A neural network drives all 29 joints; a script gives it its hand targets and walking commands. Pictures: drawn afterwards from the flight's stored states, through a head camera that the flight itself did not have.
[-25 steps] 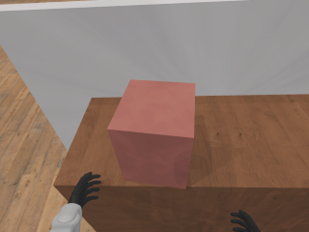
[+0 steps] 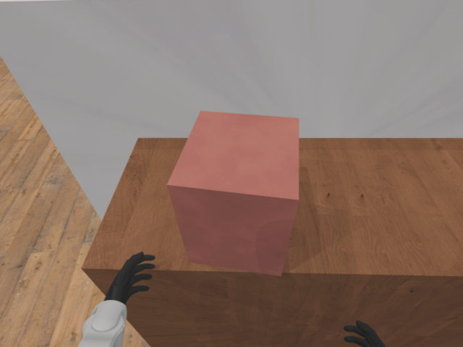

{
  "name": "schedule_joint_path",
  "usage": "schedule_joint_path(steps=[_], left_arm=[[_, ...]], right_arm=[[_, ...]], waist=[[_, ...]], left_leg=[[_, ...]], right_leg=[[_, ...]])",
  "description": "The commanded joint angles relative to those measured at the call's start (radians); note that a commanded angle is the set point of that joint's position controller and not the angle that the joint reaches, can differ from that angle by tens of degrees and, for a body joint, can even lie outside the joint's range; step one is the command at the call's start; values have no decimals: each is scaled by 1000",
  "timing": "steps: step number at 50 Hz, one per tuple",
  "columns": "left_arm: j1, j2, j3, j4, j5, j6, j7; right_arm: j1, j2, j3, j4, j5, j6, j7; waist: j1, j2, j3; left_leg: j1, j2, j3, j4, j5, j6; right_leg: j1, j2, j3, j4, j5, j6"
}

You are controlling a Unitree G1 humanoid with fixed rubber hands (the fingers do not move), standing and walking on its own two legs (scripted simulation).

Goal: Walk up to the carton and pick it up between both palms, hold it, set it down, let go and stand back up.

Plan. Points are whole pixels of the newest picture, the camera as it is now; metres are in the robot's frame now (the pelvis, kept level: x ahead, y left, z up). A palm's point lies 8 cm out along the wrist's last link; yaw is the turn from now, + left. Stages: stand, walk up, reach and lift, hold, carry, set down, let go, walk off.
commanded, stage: stand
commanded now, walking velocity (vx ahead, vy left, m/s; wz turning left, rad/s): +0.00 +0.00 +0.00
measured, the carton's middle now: (240, 193) +0.40 +0.01 +0.04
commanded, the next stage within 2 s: none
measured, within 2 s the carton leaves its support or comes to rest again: neither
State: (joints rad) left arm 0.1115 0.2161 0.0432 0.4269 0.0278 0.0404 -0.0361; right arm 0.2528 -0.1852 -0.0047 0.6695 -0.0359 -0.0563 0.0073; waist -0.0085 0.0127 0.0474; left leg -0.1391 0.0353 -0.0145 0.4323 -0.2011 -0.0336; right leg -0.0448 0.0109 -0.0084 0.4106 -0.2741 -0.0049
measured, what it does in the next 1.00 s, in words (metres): stands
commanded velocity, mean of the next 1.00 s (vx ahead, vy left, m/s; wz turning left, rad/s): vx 0.00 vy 0.00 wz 0.00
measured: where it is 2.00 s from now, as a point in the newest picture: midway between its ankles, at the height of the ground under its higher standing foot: outside the picture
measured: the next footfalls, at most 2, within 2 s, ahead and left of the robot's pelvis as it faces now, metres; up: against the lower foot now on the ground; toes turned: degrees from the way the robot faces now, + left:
none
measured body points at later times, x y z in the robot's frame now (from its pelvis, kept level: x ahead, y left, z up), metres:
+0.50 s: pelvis +0.00 +0.00 -0.02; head +0.03 +0.03 +0.43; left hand +0.01 +0.24 -0.17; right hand +0.09 -0.21 -0.16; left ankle +0.03 +0.14 -0.74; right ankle -0.03 -0.11 -0.74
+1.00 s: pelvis +0.00 -0.01 -0.01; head +0.01 +0.01 +0.44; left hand -0.03 +0.22 -0.17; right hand +0.06 -0.23 -0.16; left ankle +0.03 +0.14 -0.74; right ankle -0.03 -0.11 -0.74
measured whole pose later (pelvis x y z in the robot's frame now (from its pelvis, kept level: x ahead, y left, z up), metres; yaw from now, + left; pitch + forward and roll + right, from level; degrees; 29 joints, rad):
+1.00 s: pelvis +0.00 -0.01 -0.01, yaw +6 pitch +0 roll -1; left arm 0.32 0.17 0.04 1.04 0.03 0.01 0.05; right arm 0.23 -0.12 -0.05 1.08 -0.03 0.02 -0.02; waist 0.01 -0.02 0.02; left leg -0.32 0.00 -0.13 0.58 -0.25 -0.04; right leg -0.17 -0.01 -0.12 0.53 -0.35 -0.02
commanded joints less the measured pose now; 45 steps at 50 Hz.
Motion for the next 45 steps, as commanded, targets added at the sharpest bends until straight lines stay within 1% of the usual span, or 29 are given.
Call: schedule_joint_path(steps=[1, 2, 3, 4, 5, 7, 10, 12, 13, 16, 18, 20, 21, 22, 23, 25, 28, 30, 31, 32, 33, 34, 36, 38, 39, 40, 41, 44, 45], left_arm=[[62, 142, 35, -24, 27, -43, 31], [33, 128, 27, -38, 25, -45, 39], [48, 117, 18, -45, 18, -48, 41], [42, 131, 16, -50, 16, -44, 46], [48, 131, 13, -43, 12, -48, 49], [57, 130, 12, -37, 10, -53, 50], [91, 127, 10, 2, 5, -62, 50], [129, 116, 2, 42, 3, -61, 56], [145, 115, -1, 51, 7, -64, 57], [179, 108, -2, 114, 4, -70, 61], [233, 121, -2, 163, 5, -69, 67], [259, 95, -8, 207, 6, -61, 73], [251, 94, -6, 218, 9, -62, 76], [279, 109, -1, 242, 7, -58, 82], [273, 107, 1, 259, 2, -60, 83], [293, 108, 3, 294, 6, -56, 85], [298, 110, 8, 343, 10, -55, 85], [315, 110, 11, 382, 3, -54, 91], [316, 105, 12, 398, 8, -52, 91], [323, 84, 9, 412, 2, -53, 90], [319, 94, 10, 429, 8, -51, 92], [295, 100, 14, 432, 4, -49, 90], [312, 61, 5, 456, 8, -45, 86], [304, 95, 14, 489, 8, -45, 87], [321, 69, 7, 496, 8, -46, 83], [314, 82, 12, 509, 10, -50, 89], [291, 95, 15, 513, 9, -53, 91], [298, 92, 21, 545, 9, -52, 94], [301, 83, 22, 549, 5, -49, 94]], right_arm=[[-11, -161, -67, -53, -10, 37, 30], [-32, -166, -74, -41, -7, 36, 38], [-46, -152, -74, -37, -16, 42, 45], [-45, -128, -73, -33, -12, 41, 50], [-33, -123, -76, -21, -10, 44, 51], [-48, -115, -77, 7, -7, 41, 55], [-21, -130, -84, 51, 5, 33, 52], [-31, -125, -85, 62, 2, 33, 44], [-32, -120, -81, 74, 5, 33, 37], [-1, -117, -84, 109, 10, 31, 20], [-5, -103, -78, 133, 8, 42, 6], [-15, -117, -81, 150, 6, 46, 4], [4, -102, -79, 162, 8, 50, -2], [1, -97, -78, 169, 5, 50, -6], [6, -85, -73, 179, 7, 49, -5], [0, -89, -72, 195, 4, 54, -8], [-2, -100, -74, 228, 4, 59, -13], [27, -101, -73, 247, 4, 56, -18], [13, -92, -74, 251, 5, 56, -20], [2, -102, -74, 266, 6, 58, -28], [0, -84, -73, 260, 7, 58, -24], [-26, -101, -76, 262, 1, 59, -27], [-16, -107, -79, 282, 6, 66, -28], [-23, -73, -70, 289, 2, 66, -23], [-46, -80, -73, 293, 7, 66, -22], [-41, -60, -68, 303, 11, 64, -19], [-17, -53, -64, 314, 17, 61, -20], [13, -50, -61, 344, 7, 55, -26], [-11, -58, -66, 347, 10, 56, -26]], waist=[[31, -102, -22], [15, -76, -31], [22, -95, -50], [11, -98, -76], [4, -103, -50], [7, -33, -70], [7, 1, -113], [11, 30, -142], [10, 49, -155], [11, 113, -178], [12, 62, -179], [23, 52, -157], [9, 17, -128], [21, 47, -115], [8, 20, -122], [16, 2, -97], [20, 34, -65], [13, -12, -67], [12, 32, -54], [24, 45, -63], [13, 19, -48], [15, 31, -27], [25, 50, -17], [21, 7, -11], [31, 35, -21], [26, 25, -16], [12, -17, -7], [14, -41, -21], [31, -25, -17]], left_leg=[[-195, 39, -48, 33, 210, -1], [-199, 27, -38, 49, 157, 0], [-192, 8, -32, 58, 99, -4], [-169, -1, -22, 84, 84, -10], [-197, 0, -32, 84, 112, -7], [-200, -2, -42, 82, 135, -1], [-185, 23, -93, 83, 261, 30], [-176, 23, -106, 88, 228, 44], [-162, 24, -109, 99, 233, 51], [-148, 32, -118, 103, 311, 58], [-143, 46, -149, 108, 299, 80], [-146, 30, -135, 120, 270, 68], [-158, 19, -122, 119, 242, 63], [-165, 13, -116, 124, 247, 57], [-151, 11, -109, 129, 225, 58], [-168, 13, -128, 118, 181, 60], [-183, 11, -125, 107, 200, 55], [-170, 18, -141, 85, 185, 59], [-174, 24, -142, 80, 203, 57], [-181, 23, -141, 84, 233, 59], [-190, 19, -145, 78, 203, 57], [-219, 25, -176, 54, 137, 72], [-248, 24, -188, 22, 35, 69], [-241, 7, -179, 19, -1, 58], [-239, 6, -172, 21, -5, 57], [-233, -9, -145, 33, 39, 55], [-231, -17, -138, 59, 90, 54], [-199, -10, -121, 68, 164, 52], [-196, -7, -122, 72, 182, 53]], right_leg=[[-100, -69, 25, -22, 4, 11], [-125, -87, 54, -32, -25, -10], [-156, -101, 65, -45, -98, -16], [-187, -129, 86, -53, -119, -32], [-184, -123, 68, -35, -102, -37], [-193, -121, 60, -4, -86, -47], [-178, -85, 5, 66, -4, -30], [-174, -76, -8, 73, -9, -24], [-187, -82, 14, 71, 13, -32], [-181, -80, -6, 97, 27, -30], [-187, -69, -9, 95, 30, -23], [-202, -77, -11, 69, 34, -31], [-197, -84, 5, 51, 67, -35], [-208, -91, 10, 45, 69, -42], [-212, -100, 23, 39, 59, -50], [-224, -99, 26, 20, 25, -53], [-211, -94, 11, 18, 31, -50], [-202, -89, 8, 29, 31, -49], [-205, -93, 5, 24, 31, -54], [-183, -93, 2, 26, 40, -52], [-183, -87, -1, 28, 43, -50], [-191, -84, 4, 20, 17, -51], [-178, -86, 4, 17, -20, -53], [-186, -101, 20, -16, -36, -61], [-175, -101, 24, -26, -38, -60], [-160, -124, 40, -35, -14, -72], [-165, -130, 53, -50, 21, -77], [-140, -127, 22, -33, 71, -70], [-140, -122, 15, -26, 57, -77]])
